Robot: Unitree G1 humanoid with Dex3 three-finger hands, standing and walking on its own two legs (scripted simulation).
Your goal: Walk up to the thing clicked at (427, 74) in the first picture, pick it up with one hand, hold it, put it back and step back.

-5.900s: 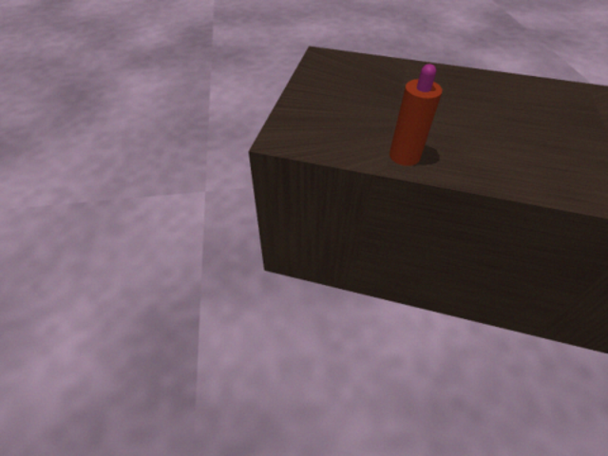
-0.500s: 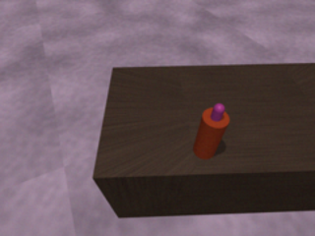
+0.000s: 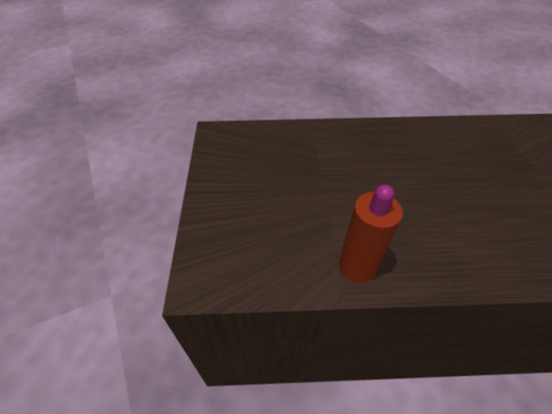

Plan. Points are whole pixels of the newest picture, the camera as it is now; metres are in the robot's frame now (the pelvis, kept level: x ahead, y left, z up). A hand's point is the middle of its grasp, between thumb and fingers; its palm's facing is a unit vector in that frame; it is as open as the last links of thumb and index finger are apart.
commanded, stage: stand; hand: right
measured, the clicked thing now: (369, 232) +0.44 -0.17 -0.06
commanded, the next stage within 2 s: go down in 0.18 s
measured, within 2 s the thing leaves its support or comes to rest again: neither
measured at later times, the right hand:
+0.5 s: hand (431, 410) +0.15 -0.24 -0.15, palm faces +0.12 +0.95 -0.29, open 10.9 cm
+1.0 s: hand out of the picture +0.14 -0.26 -0.14, palm faces +0.15 +0.94 -0.30, open 17.3 cm
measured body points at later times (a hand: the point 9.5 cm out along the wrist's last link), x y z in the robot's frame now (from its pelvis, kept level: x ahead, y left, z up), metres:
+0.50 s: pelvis -0.02 +0.01 -0.02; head +0.03 +0.00 +0.43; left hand +0.15 +0.29 -0.12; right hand +0.15 -0.29 -0.13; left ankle +0.00 +0.13 -0.75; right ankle -0.02 -0.10 -0.75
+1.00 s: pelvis -0.02 +0.01 -0.04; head +0.03 +0.00 +0.41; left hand +0.14 +0.29 -0.11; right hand +0.13 -0.31 -0.12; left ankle +0.00 +0.13 -0.75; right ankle -0.02 -0.10 -0.75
